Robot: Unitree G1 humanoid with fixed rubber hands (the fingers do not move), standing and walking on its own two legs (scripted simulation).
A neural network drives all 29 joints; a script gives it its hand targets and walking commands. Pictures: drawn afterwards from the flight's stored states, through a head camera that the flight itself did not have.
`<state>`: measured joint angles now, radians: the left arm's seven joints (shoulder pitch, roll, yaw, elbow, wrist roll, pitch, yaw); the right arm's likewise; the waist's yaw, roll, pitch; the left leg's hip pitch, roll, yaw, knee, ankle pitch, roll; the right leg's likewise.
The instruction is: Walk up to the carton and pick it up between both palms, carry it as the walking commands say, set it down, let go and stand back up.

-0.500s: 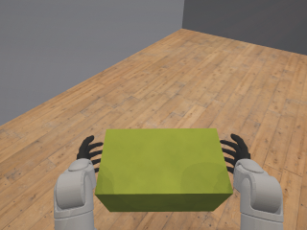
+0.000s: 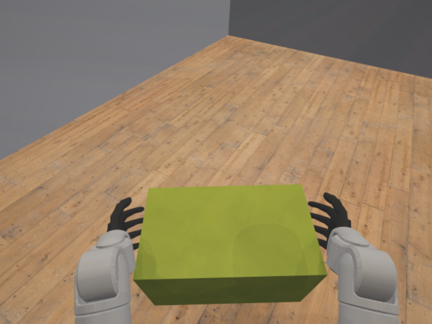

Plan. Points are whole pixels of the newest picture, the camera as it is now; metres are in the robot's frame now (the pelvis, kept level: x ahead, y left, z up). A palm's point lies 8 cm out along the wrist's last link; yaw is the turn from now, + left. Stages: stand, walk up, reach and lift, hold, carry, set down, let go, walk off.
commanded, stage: carry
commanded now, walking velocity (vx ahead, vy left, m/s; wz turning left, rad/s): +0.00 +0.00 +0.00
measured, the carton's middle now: (226, 246) +0.29 +0.02 +0.01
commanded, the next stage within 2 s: none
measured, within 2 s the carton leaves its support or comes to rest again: neither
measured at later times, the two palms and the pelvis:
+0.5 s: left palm (94, 268) +0.19 +0.22 +0.10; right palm (349, 287) +0.18 -0.15 +0.10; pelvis -0.08 +0.03 +0.01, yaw +0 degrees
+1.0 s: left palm (42, 321) +0.12 +0.27 +0.08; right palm out of the picture +0.13 -0.10 +0.09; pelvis -0.14 +0.08 -0.01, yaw +0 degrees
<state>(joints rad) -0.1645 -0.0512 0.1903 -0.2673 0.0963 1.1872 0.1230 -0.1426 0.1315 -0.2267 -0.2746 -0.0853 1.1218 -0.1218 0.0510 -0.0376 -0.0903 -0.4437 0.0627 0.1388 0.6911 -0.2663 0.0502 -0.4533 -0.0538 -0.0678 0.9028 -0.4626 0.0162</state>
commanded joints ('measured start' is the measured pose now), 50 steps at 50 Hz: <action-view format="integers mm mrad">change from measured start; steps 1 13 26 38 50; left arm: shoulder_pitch -581 -561 -559 -504 -494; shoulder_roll -921 -901 -903 -896 -809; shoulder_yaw -766 -719 -745 -726 -595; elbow -64 -48 -29 16 229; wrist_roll -480 -386 -432 -381 -258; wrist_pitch -7 -21 -39 -73 -125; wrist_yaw -394 -374 -374 -367 -371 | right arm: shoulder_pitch -461 -642 -528 -588 -439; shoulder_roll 813 811 777 767 716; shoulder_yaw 716 827 758 766 558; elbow -18 -64 4 -40 286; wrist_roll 351 440 393 410 209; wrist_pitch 44 55 54 21 -50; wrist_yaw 353 392 381 389 365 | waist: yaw -45 -53 -55 -20 -46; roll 279 13 89 323 208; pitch -251 -128 -240 -259 -217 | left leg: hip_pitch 134 154 185 -90 244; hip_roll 233 87 91 113 264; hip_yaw -240 -177 -100 -29 -390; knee -383 -287 -373 -697 -295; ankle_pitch -259 -210 -249 -317 640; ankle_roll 26 -32 -109 -374 -11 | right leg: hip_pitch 125 -63 10 379 -1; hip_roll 32 -87 -38 141 -35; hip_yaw -26 109 87 -201 -2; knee -297 -544 -516 -254 -191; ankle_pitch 13 -205 -194 -125 90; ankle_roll -28 -27 -76 -95 33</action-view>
